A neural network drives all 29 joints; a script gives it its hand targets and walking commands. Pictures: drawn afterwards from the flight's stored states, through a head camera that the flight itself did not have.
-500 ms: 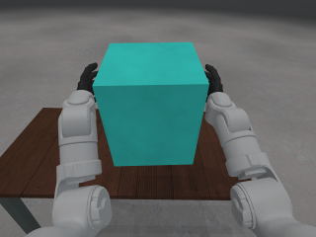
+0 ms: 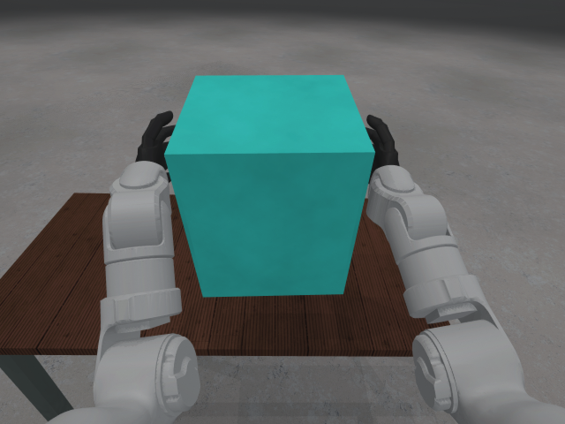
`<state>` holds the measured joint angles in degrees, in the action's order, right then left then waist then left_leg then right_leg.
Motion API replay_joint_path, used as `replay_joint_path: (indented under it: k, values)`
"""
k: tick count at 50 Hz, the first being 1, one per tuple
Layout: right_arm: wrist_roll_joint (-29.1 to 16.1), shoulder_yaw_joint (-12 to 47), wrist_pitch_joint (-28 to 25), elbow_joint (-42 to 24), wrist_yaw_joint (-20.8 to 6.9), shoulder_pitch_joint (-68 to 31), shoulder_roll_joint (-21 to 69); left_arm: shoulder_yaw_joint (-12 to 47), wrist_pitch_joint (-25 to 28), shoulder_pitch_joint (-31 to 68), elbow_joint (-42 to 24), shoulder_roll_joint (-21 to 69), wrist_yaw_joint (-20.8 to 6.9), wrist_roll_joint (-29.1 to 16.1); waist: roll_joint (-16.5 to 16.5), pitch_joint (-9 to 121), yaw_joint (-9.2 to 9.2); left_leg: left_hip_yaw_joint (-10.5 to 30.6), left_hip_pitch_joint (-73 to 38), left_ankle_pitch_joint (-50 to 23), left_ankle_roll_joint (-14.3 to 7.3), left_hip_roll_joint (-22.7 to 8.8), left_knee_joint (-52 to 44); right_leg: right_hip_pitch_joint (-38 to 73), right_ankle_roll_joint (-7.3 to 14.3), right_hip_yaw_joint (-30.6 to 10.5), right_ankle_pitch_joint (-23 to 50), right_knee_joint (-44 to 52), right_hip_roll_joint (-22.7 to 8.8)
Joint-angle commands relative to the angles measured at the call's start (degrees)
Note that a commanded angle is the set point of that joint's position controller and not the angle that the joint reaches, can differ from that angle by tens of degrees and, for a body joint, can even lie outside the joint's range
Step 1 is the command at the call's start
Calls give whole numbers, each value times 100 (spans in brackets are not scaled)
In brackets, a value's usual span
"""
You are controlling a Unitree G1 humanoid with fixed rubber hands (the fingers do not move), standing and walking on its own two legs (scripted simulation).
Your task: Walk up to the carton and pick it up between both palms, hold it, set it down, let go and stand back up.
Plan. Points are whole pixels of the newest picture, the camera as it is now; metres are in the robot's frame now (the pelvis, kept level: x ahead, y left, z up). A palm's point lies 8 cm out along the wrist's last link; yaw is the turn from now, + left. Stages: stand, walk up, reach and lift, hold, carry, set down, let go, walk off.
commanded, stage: hold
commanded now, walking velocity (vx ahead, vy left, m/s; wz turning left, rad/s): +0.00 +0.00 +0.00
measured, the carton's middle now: (271, 188) +0.38 +0.00 +0.21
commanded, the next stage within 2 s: none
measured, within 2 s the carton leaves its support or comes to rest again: neither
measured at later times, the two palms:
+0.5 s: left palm (152, 168) +0.36 +0.15 +0.26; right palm (381, 171) +0.36 -0.15 +0.25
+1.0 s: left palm (156, 169) +0.36 +0.15 +0.26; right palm (384, 172) +0.36 -0.15 +0.25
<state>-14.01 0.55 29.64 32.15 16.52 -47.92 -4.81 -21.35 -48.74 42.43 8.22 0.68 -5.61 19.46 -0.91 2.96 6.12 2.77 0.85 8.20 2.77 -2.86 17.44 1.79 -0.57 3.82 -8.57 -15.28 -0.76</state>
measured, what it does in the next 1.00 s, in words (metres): stands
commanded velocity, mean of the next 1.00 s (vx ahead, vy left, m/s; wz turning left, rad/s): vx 0.00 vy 0.00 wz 0.00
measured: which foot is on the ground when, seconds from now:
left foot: down 0.00-1.00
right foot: down 0.00-1.00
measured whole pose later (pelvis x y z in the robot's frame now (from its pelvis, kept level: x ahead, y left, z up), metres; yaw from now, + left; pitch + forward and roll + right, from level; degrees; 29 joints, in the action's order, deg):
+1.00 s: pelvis +0.00 +0.00 +0.00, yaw +0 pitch -8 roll -1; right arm -14.2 0.5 30.1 32.5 16.4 -48.2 -5.1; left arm -21.3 -48.5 43.2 9.0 0.8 -5.3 19.6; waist -1.1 3.2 6.0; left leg 2.5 1.3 8.2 2.8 -2.9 17.4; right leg 1.0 -0.5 3.5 -8.7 -15.8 -0.7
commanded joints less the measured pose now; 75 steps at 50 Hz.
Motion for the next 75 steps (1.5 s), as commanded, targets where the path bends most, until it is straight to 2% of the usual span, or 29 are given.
replay_joint_path:
  k: [1,8,9,12,17,20,24,25,27,30,32,36,38,40,43,44,47,51,55,56,57,59,63,64,65,68,71,72,75]
  values:
    - [-693,1572,-308,-1629,-903,-4208,3335,2506,546,4038,-538,2660,-829,-1034,200,1736,-39,-606,95,-853,-77,660,-225,793,-312,127,633,-14,545]
    - [-750,1643,-441,-2066,-870,-4616,3490,2563,636,4051,-424,2765,-835,-1212,51,2184,-20,-578,-161,-1350,-184,708,-42,784,-362,75,1090,45,521]
    - [-843,1733,-444,-1870,-886,-4684,3510,2375,615,4163,-319,2647,-782,-994,163,1978,-247,-588,-114,-1184,-168,725,-100,725,-340,113,759,68,518]
    - [-636,1426,-323,-1611,-873,-4466,3266,2476,585,3996,-233,2731,-843,-1023,181,1793,64,-602,-9,-812,-152,692,-169,627,-297,62,646,113,471]
    - [-859,1702,-379,-1909,-876,-4285,3380,2540,569,3818,-594,2787,-817,-1017,285,2077,-79,-585,-270,-1660,-52,664,-70,963,-291,107,1235,-27,587]
    - [-778,1655,-418,-1810,-945,-4535,3371,2421,584,3873,-294,2803,-762,-973,192,2069,-138,-562,-126,-1195,-121,648,-171,725,-281,149,806,9,562]
    - [-727,1466,-431,-1765,-889,-4336,3199,2810,629,4081,-594,2926,-769,-1161,456,2090,187,-519,-195,-1273,49,632,-34,577,-256,127,879,-3,572]
    - [-770,1499,-397,-1747,-894,-4485,3275,2441,576,4026,-333,2802,-736,-964,279,1885,-63,-558,-44,-1080,-42,653,-144,665,-253,120,565,39,565]
    - [-635,1395,-333,-1311,-932,-4287,3187,2401,557,4069,-232,2723,-804,-868,255,1543,-36,-583,29,-754,-57,639,-245,536,-226,116,330,69,553]
    - [-729,1479,-393,-1543,-966,-4613,3337,2419,571,4100,-206,2818,-805,-986,271,1723,-117,-603,27,-944,-77,641,-237,632,-254,110,477,39,537]
    - [-750,1480,-501,-2089,-913,-4787,3315,2480,594,4009,-262,2819,-797,-1132,83,2196,31,-570,-105,-1131,-114,654,-126,813,-280,109,854,55,542]
    - [-856,1720,-464,-2023,-881,-4497,3342,2540,599,3714,-424,2913,-721,-1069,157,2223,-127,-563,-239,-1575,-74,654,-51,799,-297,149,1131,-47,608]
    - [-726,1502,-277,-1534,-856,-4010,3240,2618,557,3795,-407,2816,-786,-1051,361,1791,206,-545,-72,-1245,0,640,-114,780,-274,103,895,10,571]
    - [-720,1434,-353,-1681,-904,-4499,3318,2557,575,4052,-298,2789,-841,-1067,161,1757,-3,-570,105,-907,-44,650,-227,689,-271,152,544,25,563]
    - [-870,1679,-348,-1927,-849,-4096,3288,2783,603,3987,-921,2839,-719,-1147,393,2203,86,-530,-312,-1751,54,649,50,755,-293,128,1343,-124,603]
    - [-762,1508,-313,-1822,-843,-4203,3200,2804,550,3974,-679,2904,-788,-1128,399,1971,243,-546,-206,-1364,42,635,-25,650,-280,105,991,-37,598]
    - [-809,1651,-341,-1814,-911,-4628,3367,2476,544,4044,-489,2772,-798,-989,214,1843,-131,-576,6,-1089,-69,652,-168,690,-292,111,690,-21,536]
    - [-689,1453,-334,-1847,-885,-4352,3269,2618,554,3926,-443,2865,-813,-1122,233,1891,110,-529,-80,-1072,-47,600,-173,683,-272,126,762,25,582]
    - [-889,1839,-403,-2072,-897,-4654,3531,2403,618,3950,-470,2774,-757,-973,83,2105,-217,-560,-190,-1521,-168,679,-122,770,-361,128,1109,-15,583]
    - [-819,1761,-398,-2167,-872,-4560,3394,2592,585,3923,-512,2840,-767,-1072,124,2190,-62,-575,-208,-1492,-110,701,-67,798,-359,144,1154,-21,565]
    - [-851,1847,-373,-2187,-839,-4526,3498,2329,559,3850,-416,2713,-801,-958,-82,2074,-195,-593,-230,-1597,-203,734,1,847,-411,121,1299,0,531]
    - [-940,1886,-341,-2191,-788,-4217,3382,2365,550,3640,-583,2702,-810,-956,24,2156,-98,-565,-370,-1668,-173,712,-35,846,-386,76,1396,-7,548]
    - [-684,1398,-318,-1523,-886,-4371,3227,2395,517,3983,-202,2714,-859,-897,230,1503,-53,-604,156,-677,-97,655,-293,580,-241,98,340,69,519]
    - [-684,1475,-382,-1919,-860,-4386,3306,2602,541,3934,-528,2792,-851,-1086,233,1857,121,-558,-33,-1081,-72,627,-165,688,-289,118,840,-13,532]
    - [-823,1615,-384,-1982,-852,-4455,3263,2745,555,3819,-551,2942,-826,-1103,232,2038,13,-558,-247,-1359,-28,607,-83,614,-285,168,984,-23,609]
    - [-648,1456,-306,-1698,-848,-4294,3236,2453,530,3848,-278,2744,-849,-973,157,1791,136,-581,-35,-1025,-109,666,-194,715,-317,122,836,23,528]
    - [-856,1585,-422,-2023,-912,-4457,3263,2785,572,3821,-676,2959,-777,-1140,446,2182,9,-539,-198,-1401,23,590,-64,684,-223,113,1074,-103,573]
    - [-777,1491,-318,-1646,-878,-4117,3088,2769,472,3627,-630,3012,-775,-982,607,1841,123,-561,-230,-1498,69,593,-128,721,-196,95,1036,-52,596]
    - [-682,1568,-403,-1960,-934,-4531,3349,2683,593,4022,-539,2972,-792,-1138,189,2185,40,-517,-90,-985,-97,588,-194,684,-250,143,675,0,586]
